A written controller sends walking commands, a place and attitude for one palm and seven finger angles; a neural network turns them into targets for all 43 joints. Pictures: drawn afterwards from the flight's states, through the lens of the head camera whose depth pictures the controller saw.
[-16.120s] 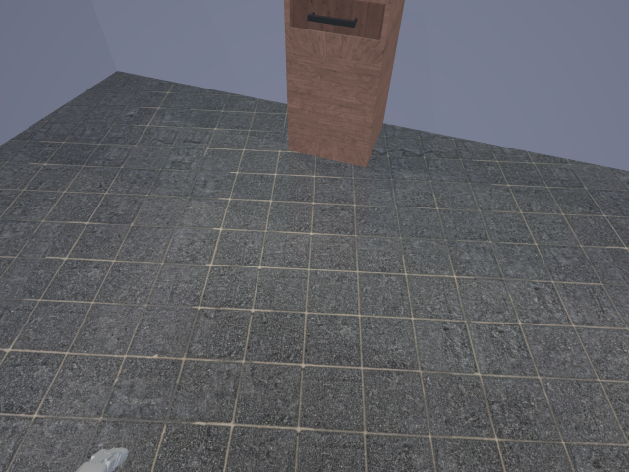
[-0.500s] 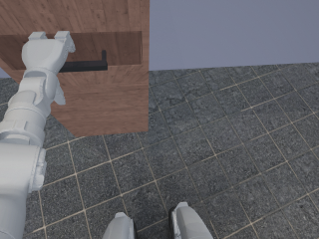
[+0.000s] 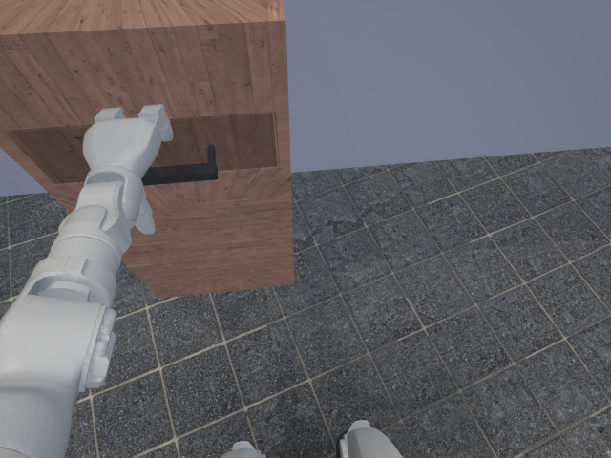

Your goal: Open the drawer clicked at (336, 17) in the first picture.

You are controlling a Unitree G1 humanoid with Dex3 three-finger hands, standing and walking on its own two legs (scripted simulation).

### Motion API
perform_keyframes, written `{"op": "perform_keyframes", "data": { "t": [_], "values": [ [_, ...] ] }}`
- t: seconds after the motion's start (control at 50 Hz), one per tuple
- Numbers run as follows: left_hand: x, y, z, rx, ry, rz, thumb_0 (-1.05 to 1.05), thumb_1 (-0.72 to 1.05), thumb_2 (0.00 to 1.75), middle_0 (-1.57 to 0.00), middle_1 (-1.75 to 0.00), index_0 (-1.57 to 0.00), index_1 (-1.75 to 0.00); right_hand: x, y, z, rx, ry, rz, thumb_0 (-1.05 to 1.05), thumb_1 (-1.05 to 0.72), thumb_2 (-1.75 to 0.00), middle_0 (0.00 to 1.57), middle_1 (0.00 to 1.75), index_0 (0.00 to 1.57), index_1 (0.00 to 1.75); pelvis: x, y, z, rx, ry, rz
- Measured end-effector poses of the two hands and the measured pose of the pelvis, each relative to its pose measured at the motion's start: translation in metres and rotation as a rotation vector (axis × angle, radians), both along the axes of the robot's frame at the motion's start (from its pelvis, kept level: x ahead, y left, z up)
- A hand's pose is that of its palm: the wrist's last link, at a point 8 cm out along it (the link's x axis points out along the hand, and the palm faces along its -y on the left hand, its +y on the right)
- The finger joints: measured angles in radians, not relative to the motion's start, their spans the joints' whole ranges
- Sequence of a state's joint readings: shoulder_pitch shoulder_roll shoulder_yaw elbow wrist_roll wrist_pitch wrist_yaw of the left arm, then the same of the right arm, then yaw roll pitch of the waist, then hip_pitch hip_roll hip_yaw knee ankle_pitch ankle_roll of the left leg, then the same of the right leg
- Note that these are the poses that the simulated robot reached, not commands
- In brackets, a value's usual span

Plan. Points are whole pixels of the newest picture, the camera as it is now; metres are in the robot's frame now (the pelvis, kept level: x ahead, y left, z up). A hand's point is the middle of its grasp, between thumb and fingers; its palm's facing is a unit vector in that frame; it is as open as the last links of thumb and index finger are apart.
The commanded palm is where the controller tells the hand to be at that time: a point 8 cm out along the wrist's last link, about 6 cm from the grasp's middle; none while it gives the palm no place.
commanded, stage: re-aim the fingers above the handle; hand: left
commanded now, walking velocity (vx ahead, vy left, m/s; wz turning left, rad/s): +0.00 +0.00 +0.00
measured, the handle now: (155, 166) +0.56 +0.20 -0.03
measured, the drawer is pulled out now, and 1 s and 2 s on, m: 0.00 0.00 0.00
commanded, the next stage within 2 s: lower the fingers behind the handle in 1.64 s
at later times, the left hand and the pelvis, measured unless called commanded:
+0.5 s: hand (155, 166) +0.51 +0.17 +0.04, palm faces -0.04 -0.03 -1.00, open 13.8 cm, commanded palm +0.48 +0.19 +0.08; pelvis +0.00 -0.01 +0.01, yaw +0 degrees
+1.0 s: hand (133, 177) +0.48 +0.20 +0.04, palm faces +0.09 +0.01 -1.00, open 13.8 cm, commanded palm +0.46 +0.19 +0.08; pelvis -0.01 -0.01 +0.00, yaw +1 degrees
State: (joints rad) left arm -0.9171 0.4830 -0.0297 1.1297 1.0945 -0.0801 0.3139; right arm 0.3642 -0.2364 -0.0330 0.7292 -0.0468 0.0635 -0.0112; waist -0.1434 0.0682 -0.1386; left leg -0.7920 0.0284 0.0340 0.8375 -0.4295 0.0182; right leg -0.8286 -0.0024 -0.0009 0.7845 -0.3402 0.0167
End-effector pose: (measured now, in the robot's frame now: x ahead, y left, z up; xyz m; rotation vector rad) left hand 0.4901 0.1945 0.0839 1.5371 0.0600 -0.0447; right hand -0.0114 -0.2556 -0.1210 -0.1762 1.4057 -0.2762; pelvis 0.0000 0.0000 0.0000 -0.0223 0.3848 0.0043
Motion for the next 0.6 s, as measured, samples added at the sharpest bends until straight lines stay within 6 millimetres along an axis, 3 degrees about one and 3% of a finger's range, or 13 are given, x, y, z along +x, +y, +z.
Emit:
{"op": "perform_keyframes", "data": {
  "t": [0.22, 0.46, 0.6],
  "values": [
    [-0.010, 0.005, -0.002, 0.032, -0.053, 0.052, 0.00, -0.49, 0.30, -0.31, -1.20, -0.32, -1.20, 0.003, -0.021, 0.003, -0.026, 0.016, 0.009, 0.00, -0.90, -0.90, 0.20, 0.30, 0.20, 0.30, -0.001, -0.005, 0.001, 0.002, -0.005, 0.010],
    [-0.003, -0.025, 0.011, 0.012, -0.027, 0.026, 0.00, -0.49, 0.30, -0.31, -1.20, -0.32, -1.20, 0.005, -0.030, 0.011, -0.049, -0.033, -0.007, 0.00, -0.90, -0.90, 0.20, 0.30, 0.20, 0.30, -0.004, -0.012, 0.006, 0.010, -0.027, 0.004],
    [-0.007, -0.007, 0.003, 0.040, -0.008, 0.077, 0.01, -0.49, 0.30, -0.31, -1.20, -0.32, -1.20, -0.004, -0.028, 0.005, -0.034, -0.024, -0.020, 0.00, -0.90, -0.90, 0.20, 0.30, 0.20, 0.30, -0.007, -0.014, 0.004, 0.018, -0.021, -0.016]
  ]
}}
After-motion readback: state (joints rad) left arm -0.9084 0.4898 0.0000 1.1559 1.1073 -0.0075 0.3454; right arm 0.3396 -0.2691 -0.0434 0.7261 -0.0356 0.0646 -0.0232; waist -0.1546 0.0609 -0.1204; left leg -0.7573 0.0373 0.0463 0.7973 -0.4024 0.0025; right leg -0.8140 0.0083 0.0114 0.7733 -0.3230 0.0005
